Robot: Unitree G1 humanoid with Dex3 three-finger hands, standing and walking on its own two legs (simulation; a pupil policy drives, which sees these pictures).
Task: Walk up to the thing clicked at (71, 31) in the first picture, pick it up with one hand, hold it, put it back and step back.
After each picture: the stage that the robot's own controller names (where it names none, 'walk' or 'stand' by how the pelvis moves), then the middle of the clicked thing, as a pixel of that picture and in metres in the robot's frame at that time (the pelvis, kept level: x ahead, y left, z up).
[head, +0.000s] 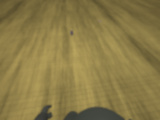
stand; (71, 32) +2.06 +0.58 -0.72
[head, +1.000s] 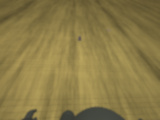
walk; (79, 38) +1.96 +0.24 -0.69
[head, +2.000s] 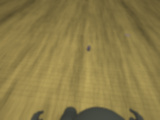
walk; (88, 48) +1.35 +0.02 -0.71
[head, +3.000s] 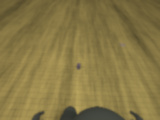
walk; (78, 66) +0.87 +0.15 -0.71
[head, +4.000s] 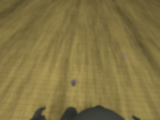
walk; (73, 82) +0.54 +0.17 -0.71
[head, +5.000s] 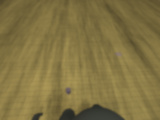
walk; (68, 90) +0.40 +0.21 -0.72
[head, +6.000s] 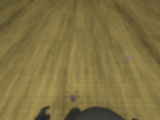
stand; (72, 98) +0.31 +0.24 -0.71
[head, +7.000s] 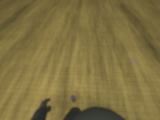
stand; (73, 98) +0.31 +0.20 -0.71
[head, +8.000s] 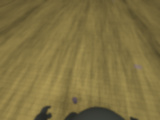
stand; (74, 100) +0.31 +0.18 -0.72
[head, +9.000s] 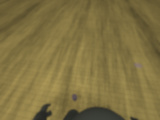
stand; (74, 97) +0.33 +0.19 -0.72
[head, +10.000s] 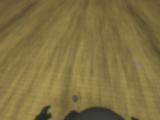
stand; (75, 98) +0.32 +0.17 -0.71
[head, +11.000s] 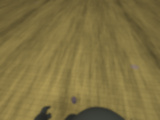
stand; (74, 100) +0.34 +0.18 -0.73
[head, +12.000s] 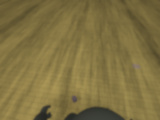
stand; (74, 99) +0.33 +0.17 -0.73
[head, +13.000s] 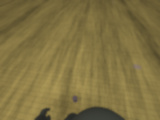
stand; (75, 99) +0.34 +0.17 -0.73
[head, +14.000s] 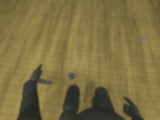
go down; (71, 76) +0.39 +0.17 -0.53
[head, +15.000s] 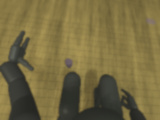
go down; (68, 63) +0.43 +0.18 -0.33
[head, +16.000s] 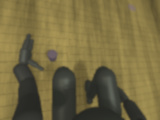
close in; (52, 56) +0.42 +0.21 -0.25
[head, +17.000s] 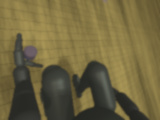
close; (30, 53) +0.42 +0.24 -0.23
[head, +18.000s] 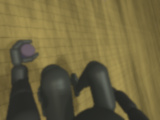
close; (27, 52) +0.41 +0.25 -0.23
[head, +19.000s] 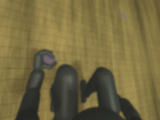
lift; (47, 59) +0.35 +0.25 -0.17
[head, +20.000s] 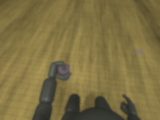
lift; (64, 72) +0.32 +0.18 +0.01
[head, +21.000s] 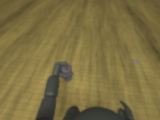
hold; (67, 73) +0.33 +0.17 +0.01
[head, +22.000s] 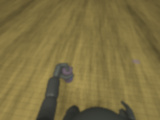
hold; (68, 74) +0.32 +0.17 +0.00
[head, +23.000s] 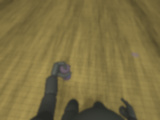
crouch; (65, 72) +0.34 +0.18 -0.04
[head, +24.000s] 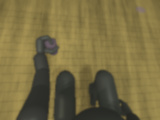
lower; (52, 47) +0.48 +0.22 -0.09
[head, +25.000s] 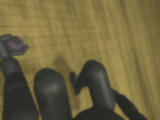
lower; (16, 47) +0.45 +0.27 -0.23
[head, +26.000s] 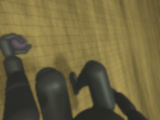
lower; (19, 45) +0.45 +0.26 -0.24
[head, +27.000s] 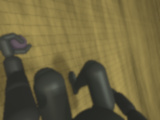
lower; (19, 45) +0.45 +0.26 -0.24
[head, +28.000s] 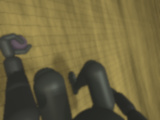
lower; (19, 45) +0.45 +0.26 -0.24
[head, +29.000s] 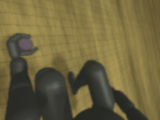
open; (24, 47) +0.45 +0.23 -0.24
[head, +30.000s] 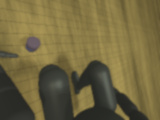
stand; (32, 45) +0.45 +0.23 -0.24
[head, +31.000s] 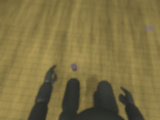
walk; (74, 67) +0.44 +0.15 -0.46
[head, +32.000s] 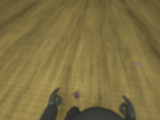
stand; (76, 95) +0.38 +0.13 -0.66
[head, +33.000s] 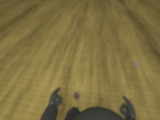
stand; (76, 95) +0.39 +0.14 -0.67
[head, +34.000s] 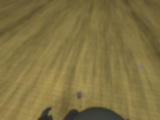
stand; (79, 95) +0.40 +0.12 -0.71
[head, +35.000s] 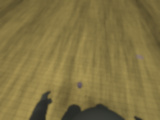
walk; (79, 85) +0.43 +0.09 -0.70
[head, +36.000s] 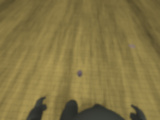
walk; (79, 73) +0.60 +0.13 -0.70
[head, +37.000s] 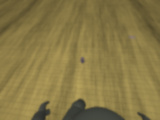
walk; (82, 60) +0.92 +0.22 -0.70
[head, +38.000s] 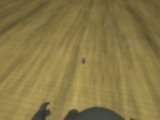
stand; (83, 61) +1.04 +0.14 -0.71
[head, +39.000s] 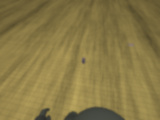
stand; (83, 60) +1.05 +0.14 -0.72
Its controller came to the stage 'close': yes
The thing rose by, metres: 0.72
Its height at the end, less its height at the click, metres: +0.00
